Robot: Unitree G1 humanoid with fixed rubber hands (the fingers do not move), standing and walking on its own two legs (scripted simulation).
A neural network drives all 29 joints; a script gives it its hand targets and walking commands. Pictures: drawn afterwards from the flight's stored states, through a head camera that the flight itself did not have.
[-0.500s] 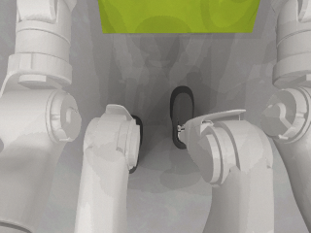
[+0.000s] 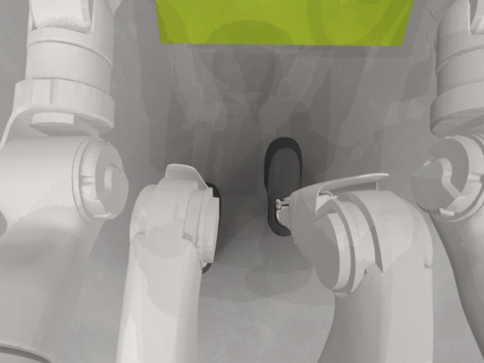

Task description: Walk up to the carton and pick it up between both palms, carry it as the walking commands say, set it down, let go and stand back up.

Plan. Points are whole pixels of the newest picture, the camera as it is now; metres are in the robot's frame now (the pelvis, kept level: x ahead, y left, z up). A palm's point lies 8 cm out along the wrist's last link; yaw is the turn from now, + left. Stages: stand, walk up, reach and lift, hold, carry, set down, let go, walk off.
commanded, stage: set down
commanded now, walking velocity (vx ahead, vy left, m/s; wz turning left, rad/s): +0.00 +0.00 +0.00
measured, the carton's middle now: out of the picture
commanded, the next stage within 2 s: none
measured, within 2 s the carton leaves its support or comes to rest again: rests again in 0.50 s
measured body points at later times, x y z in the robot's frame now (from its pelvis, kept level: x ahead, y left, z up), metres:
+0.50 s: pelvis +0.00 +0.00 +0.00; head +0.39 -0.01 +0.21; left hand +0.58 +0.14 -0.21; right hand +0.55 -0.23 -0.20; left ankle +0.07 +0.09 -0.34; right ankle +0.16 -0.09 -0.34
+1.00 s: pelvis +0.00 +0.00 -0.01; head +0.39 +0.00 +0.20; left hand +0.57 +0.17 -0.22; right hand +0.53 -0.24 -0.22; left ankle +0.07 +0.09 -0.34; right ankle +0.16 -0.09 -0.34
